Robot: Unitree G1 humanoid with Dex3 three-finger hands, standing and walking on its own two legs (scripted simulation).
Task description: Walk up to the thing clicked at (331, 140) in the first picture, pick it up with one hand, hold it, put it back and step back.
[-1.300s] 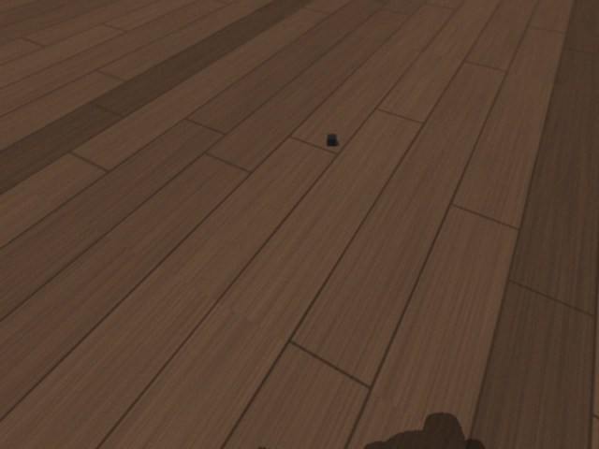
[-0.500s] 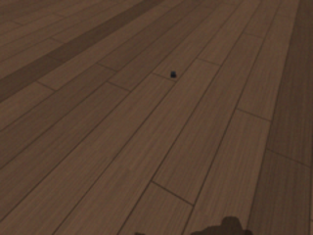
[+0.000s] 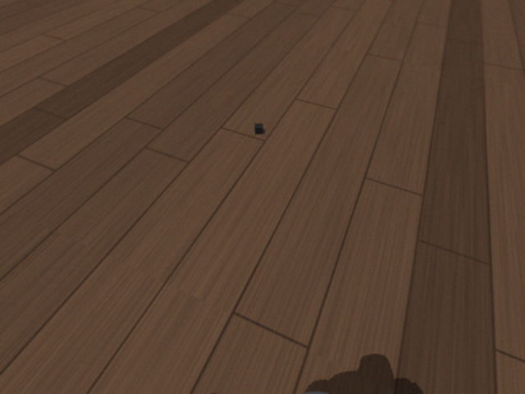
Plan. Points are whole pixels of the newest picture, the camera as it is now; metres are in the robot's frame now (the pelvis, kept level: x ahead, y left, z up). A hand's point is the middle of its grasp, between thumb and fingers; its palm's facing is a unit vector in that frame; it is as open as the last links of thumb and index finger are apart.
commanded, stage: walk up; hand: left
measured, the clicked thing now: (258, 128) +1.69 -0.07 -0.75
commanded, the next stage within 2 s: none
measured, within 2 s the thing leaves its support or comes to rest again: neither
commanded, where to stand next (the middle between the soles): +1.29 -0.25 m, yaw -12 degrees
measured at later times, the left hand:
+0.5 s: hand (160, 345) +0.24 +0.18 -0.15, palm faces -0.11 -0.93 -0.35, open 7.4 cm
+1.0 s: hand (219, 172) +0.67 +0.09 -0.13, palm faces -0.29 -0.86 -0.42, open 7.4 cm
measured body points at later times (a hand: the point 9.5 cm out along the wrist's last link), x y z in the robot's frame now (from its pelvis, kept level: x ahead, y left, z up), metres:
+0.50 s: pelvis +0.20 -0.09 -0.01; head +0.22 -0.10 +0.44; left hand +0.25 +0.23 -0.12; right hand +0.28 -0.42 -0.11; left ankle +0.35 +0.04 -0.71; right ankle +0.12 -0.20 -0.74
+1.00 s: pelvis +0.48 -0.15 -0.03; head +0.49 -0.18 +0.42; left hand +0.69 +0.13 -0.10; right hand +0.41 -0.48 -0.15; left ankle +0.39 +0.03 -0.74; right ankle +0.58 -0.29 -0.75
